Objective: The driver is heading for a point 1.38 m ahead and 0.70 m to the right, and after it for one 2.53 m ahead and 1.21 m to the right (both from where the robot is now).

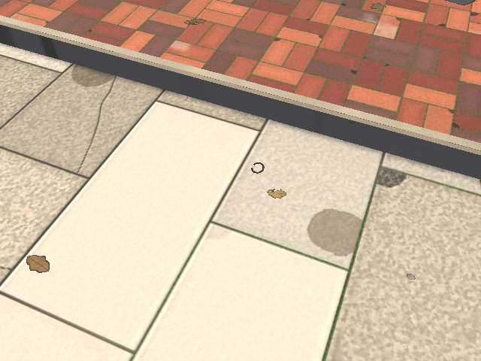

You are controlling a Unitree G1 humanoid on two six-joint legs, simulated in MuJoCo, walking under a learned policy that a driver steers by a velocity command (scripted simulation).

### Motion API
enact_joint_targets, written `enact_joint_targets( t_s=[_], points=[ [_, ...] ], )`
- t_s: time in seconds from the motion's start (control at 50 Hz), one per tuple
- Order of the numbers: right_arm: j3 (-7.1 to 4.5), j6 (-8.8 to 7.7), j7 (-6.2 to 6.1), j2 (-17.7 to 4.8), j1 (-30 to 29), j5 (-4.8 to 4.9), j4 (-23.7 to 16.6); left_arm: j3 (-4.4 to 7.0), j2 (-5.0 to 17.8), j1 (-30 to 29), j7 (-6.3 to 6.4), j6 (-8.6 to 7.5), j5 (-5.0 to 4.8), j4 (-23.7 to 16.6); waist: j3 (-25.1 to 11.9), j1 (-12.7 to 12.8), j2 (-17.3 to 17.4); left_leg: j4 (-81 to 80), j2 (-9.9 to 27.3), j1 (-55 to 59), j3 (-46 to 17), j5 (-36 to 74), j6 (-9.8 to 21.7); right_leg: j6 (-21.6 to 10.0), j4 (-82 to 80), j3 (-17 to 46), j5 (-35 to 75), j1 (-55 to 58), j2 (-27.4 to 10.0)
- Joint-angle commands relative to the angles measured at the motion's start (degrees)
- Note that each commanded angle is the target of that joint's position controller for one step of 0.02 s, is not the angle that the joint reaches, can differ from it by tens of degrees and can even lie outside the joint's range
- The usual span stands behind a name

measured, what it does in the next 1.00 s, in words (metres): walks ahead, turning right: right foot, then left foot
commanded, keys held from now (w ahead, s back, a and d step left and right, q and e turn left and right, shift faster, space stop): w+e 1.00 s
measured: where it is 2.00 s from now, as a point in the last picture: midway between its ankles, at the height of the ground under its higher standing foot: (387, 221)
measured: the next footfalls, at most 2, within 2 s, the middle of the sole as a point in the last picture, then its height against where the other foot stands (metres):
right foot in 0.24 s outside the picture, level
left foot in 0.70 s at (245, 315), level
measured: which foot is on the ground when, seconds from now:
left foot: down 0.00-0.22, up 0.24-0.68, down 0.70-1.00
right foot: up 0.00-0.22, down 0.24-0.72, up 0.74-1.00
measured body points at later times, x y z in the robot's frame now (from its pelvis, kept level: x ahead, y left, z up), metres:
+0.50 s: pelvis +0.29 -0.06 +0.00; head +0.33 -0.09 +0.45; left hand +0.45 +0.19 -0.10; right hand +0.41 -0.37 -0.08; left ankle +0.45 +0.10 -0.67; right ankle +0.27 -0.12 -0.74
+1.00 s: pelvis +0.57 -0.11 +0.00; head +0.59 -0.12 +0.45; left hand +0.87 +0.00 -0.08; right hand +0.44 -0.37 -0.12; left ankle +0.59 +0.01 -0.74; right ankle +0.57 -0.30 -0.67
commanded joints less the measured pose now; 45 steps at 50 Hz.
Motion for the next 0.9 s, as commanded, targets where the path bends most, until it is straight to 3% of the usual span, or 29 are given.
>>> enact_joint_targets(
  t_s=[0.02,0.1,0.14,0.18,0.2,0.22,0.24,0.26,0.28,0.3,0.32,0.34,0.36,0.42,0.46,0.52,0.56,0.62,0.66,0.68,0.7,0.72,0.74,0.76,0.78,0.8,0.82,0.86,0.9],
  points=[
    [-1.76,-1.17,-0.90,-7.9,-3.9,0.31,-3.6,-0.26,1.2,-3.0,-1.06,-0.72,0.45,-4.0,3.8,0.4,4.8,-8.6,15.2,-4.7,-2.0,18.6,5.7,-0.4,-9.5,-1.8,8.6,2.4,0.0],
    [-2.43,0.30,-1.50,-9.6,0.4,1.26,-1.4,-1.07,0.3,-10.0,-2.72,-0.90,0.48,-7.9,6.0,-2.4,3.7,-5.7,18.3,5.1,0.2,24.7,5.3,-2.6,-16.9,-5.1,5.4,-1.8,0.9],
    [-2.70,1.50,-1.85,-10.6,0.5,1.59,-1.2,-0.90,0.9,-11.1,-3.59,-0.94,0.38,-9.7,5.1,-1.8,4.5,-1.5,19.2,9.0,1.5,35.0,4.7,-4.1,-18.7,-7.8,0.1,-1.1,2.5],
    [-3.08,2.53,-2.42,-12.6,-0.3,1.82,-1.5,0.09,2.9,-8.5,-3.85,-0.58,0.15,-10.6,0.9,0.7,7.4,6.5,19.1,11.0,2.7,55.4,3.4,-6.3,-18.3,-11.6,-6.2,6.0,6.6],
    [-3.19,3.04,-2.64,-13.4,-0.9,1.87,-1.8,1.06,4.8,-3.7,-3.73,-0.36,-0.05,-10.1,-2.2,3.6,8.6,13.9,18.7,10.6,3.0,62.4,2.8,-7.8,-18.0,-12.6,-9.1,12.5,8.8],
    [-3.10,3.27,-2.79,-13.8,-2.0,2.20,-2.1,2.66,7.8,4.3,-3.15,-0.23,-0.15,-8.6,-6.6,8.4,8.4,25.0,17.2,6.5,3.7,61.5,1.4,-9.8,-21.1,-12.4,-7.5,24.5,10.9],
    [-2.47,2.69,-2.98,-12.7,-2.2,1.88,-2.8,4.46,12.0,12.9,-1.98,0.38,0.07,-7.0,-11.6,12.6,4.4,41.3,14.6,-6.0,3.7,45.6,-1.1,-12.7,-24.0,-3.9,-4.9,41.8,7.2],
    [0.44,1.03,-1.79,-2.9,4.4,-0.27,-5.6,5.24,17.6,12.2,-1.45,0.14,0.06,-7.1,-16.1,4.8,-11.7,63.4,2.0,-33.3,-1.5,-16.8,-5.2,-23.8,-26.3,28.0,-8.5,62.5,-8.2],
    [0.43,-1.65,-0.74,-6.7,-0.5,1.86,-6.6,4.07,14.0,14.6,-1.61,-0.59,0.57,-8.5,-25.0,8.7,-5.9,70.5,-0.5,-41.0,-15.6,-21.7,-4.4,-27.6,-35.6,44.6,-15.1,68.2,-12.7],
    [-0.31,-2.82,-0.19,-9.5,-6.7,3.99,-8.4,3.30,10.6,12.5,-1.59,-1.10,0.91,-8.2,-16.7,9.8,-2.5,68.6,2.9,-45.6,-17.0,-16.3,-2.9,-23.7,-37.7,36.2,-13.1,63.3,-11.1],
    [0.05,-3.35,-0.40,-9.1,-7.9,3.45,-8.9,2.70,8.6,8.4,-1.56,-1.42,0.44,-8.8,-10.3,6.9,2.5,62.6,5.6,-44.4,-16.4,-11.2,-2.1,-21.3,-37.7,28.8,-8.5,54.0,-8.6],
    [-0.23,-3.26,-0.83,-9.2,-8.2,1.83,-8.3,2.12,6.8,4.4,-1.51,-1.46,0.37,-9.6,-6.2,4.2,4.6,57.5,7.3,-40.8,-15.7,-9.1,-2.6,-19.7,-38.1,23.3,-2.3,45.2,-6.3],
    [-0.73,-2.61,-0.89,-9.9,-7.0,1.05,-8.1,1.59,5.5,2.1,-1.23,-1.49,1.07,-10.8,-4.9,2.2,3.7,55.1,8.5,-36.5,-15.9,-7.5,-3.1,-19.4,-39.4,19.8,2.7,39.3,-4.7],
    [-0.47,-0.60,-0.98,-8.3,-5.9,0.26,-8.4,1.83,6.7,1.5,-0.45,-1.65,1.01,-11.1,-2.9,0.2,2.3,47.4,9.1,-33.0,-13.9,-5.0,-5.7,-19.1,-41.7,14.6,9.7,30.6,-2.6],
    [0.30,-0.06,-1.15,-6.6,-9.7,-0.02,-9.7,2.27,8.4,2.6,0.37,-1.45,0.82,-10.6,-1.5,1.1,1.6,39.2,8.1,-32.3,-12.4,1.3,-7.3,-17.7,-42.0,10.7,10.6,26.6,-0.2],
    [1.14,-0.31,-0.68,-5.1,-16.4,0.27,-10.9,2.41,8.8,4.8,1.03,-0.60,0.25,-9.9,-1.5,4.2,-1.1,24.6,4.9,-27.5,-11.4,14.6,-7.9,-14.0,-40.0,7.6,5.0,24.5,3.5],
    [1.01,-0.65,-0.16,-5.8,-19.6,1.11,-11.7,2.47,9.0,7.2,1.09,-0.14,0.18,-9.2,-2.0,5.9,-2.2,19.6,3.1,-25.4,-11.5,17.8,-7.9,-13.0,-38.8,10.0,0.9,25.9,2.7],
    [0.06,-1.39,0.52,-8.1,-20.6,1.59,-12.3,2.32,8.2,8.7,1.20,0.36,-0.08,-8.8,-2.2,5.7,-3.4,14.7,2.4,-25.0,-13.7,14.0,-6.3,-12.0,-34.0,16.1,-3.6,31.7,0.4],
    [-0.83,-2.03,0.65,-9.4,-17.4,1.82,-11.7,2.39,8.1,7.4,1.29,0.59,0.15,-9.2,-2.5,3.3,-5.2,12.9,2.4,-21.1,-13.7,9.8,-4.2,-10.8,-30.4,19.1,-3.0,33.3,-0.5],
    [-1.59,-2.36,0.42,-10.4,-12.7,1.60,-10.6,2.01,6.9,6.4,1.24,0.58,0.30,-9.7,-4.3,0.6,-5.3,10.7,2.5,-14.4,-12.8,10.3,-2.6,-9.3,-26.2,18.3,-0.5,32.5,1.3],
    [-2.48,-2.73,0.00,-12.7,-5.5,0.51,-9.9,0.92,3.9,5.9,1.00,0.29,0.73,-10.6,-10.5,-3.0,-2.8,12.0,8.8,-1.9,-18.0,9.2,0.8,-7.2,-14.5,15.1,-2.0,28.1,4.2],
    [-3.62,-2.45,-0.40,-17.6,2.0,-0.74,-9.1,-0.33,-0.1,11.8,1.12,-0.13,0.59,-12.0,-19.4,-2.4,9.9,10.5,22.3,18.6,-38.5,3.2,8.5,-3.0,5.1,7.2,-19.7,11.9,11.7],
    [-3.67,-1.73,0.22,-16.7,4.4,0.50,-7.2,-0.47,2.5,15.0,1.10,-0.47,-0.72,-12.5,-21.1,-1.5,22.1,4.5,28.8,23.2,-58.3,-12.4,13.3,-1.6,16.8,5.1,-33.5,-1.4,10.7],
    [-2.32,-1.32,-0.02,-11.3,1.4,1.13,-8.5,0.83,7.8,11.2,1.15,-0.14,-1.06,-11.6,-13.0,-3.0,13.7,2.8,26.3,17.0,-52.1,-19.8,10.9,-0.9,21.7,5.9,-28.5,-5.3,7.3],
    [-1.60,-0.68,-0.36,-9.2,-1.2,1.01,-8.8,1.22,8.9,5.9,1.10,0.25,-0.24,-12.6,-7.2,-3.3,9.1,2.7,23.6,9.7,-42.4,-15.5,8.4,-0.6,21.9,3.5,-23.8,-5.0,5.4],
    [-1.08,-0.32,-0.43,-8.2,-3.5,0.63,-8.6,1.28,8.1,3.3,0.98,0.40,0.50,-13.4,-3.4,-2.2,6.9,1.5,21.1,2.8,-35.8,-8.5,7.4,-0.6,19.6,2.8,-20.6,-3.4,3.8],
    [-0.65,-0.27,-0.55,-7.1,-4.8,0.37,-8.2,1.46,7.3,2.4,0.68,0.56,0.58,-13.9,-1.2,-0.9,7.6,0.1,19.0,-1.5,-30.8,-3.3,6.8,-0.7,17.0,2.8,-18.5,-1.5,2.2],
    [-0.60,-0.62,-0.63,-6.8,-5.5,0.51,-7.3,1.05,4.8,3.6,0.17,1.13,-0.10,-13.9,-0.4,0.5,9.5,-2.5,17.3,-5.6,-24.2,2.0,6.8,-0.5,14.1,1.4,-17.1,1.6,0.8],
    [-1.10,-1.00,-0.65,-8.3,-5.0,0.72,-5.9,0.58,3.3,2.0,0.12,1.55,0.17,-14.7,0.3,0.6,8.4,-4.4,17.9,-6.0,-19.9,7.1,7.9,0.2,10.5,0.8,-15.3,0.4,0.2]
  ],
)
